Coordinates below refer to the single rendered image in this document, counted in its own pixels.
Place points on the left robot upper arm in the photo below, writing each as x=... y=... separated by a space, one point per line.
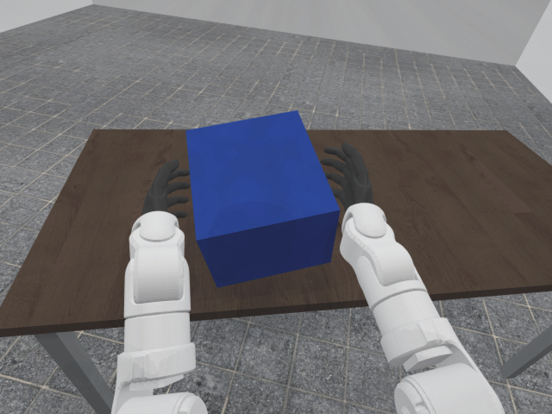
x=171 y=403

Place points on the robot left forearm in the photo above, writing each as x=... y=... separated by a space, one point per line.
x=157 y=344

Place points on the robot right hand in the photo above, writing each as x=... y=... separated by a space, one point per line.
x=356 y=185

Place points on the table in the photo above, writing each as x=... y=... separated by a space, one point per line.
x=473 y=208

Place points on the carton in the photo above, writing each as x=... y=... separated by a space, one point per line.
x=262 y=204

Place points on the right robot upper arm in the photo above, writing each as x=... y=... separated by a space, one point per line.
x=454 y=389

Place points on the robot right forearm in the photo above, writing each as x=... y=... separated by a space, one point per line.
x=413 y=333

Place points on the robot left hand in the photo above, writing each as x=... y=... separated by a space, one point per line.
x=156 y=198

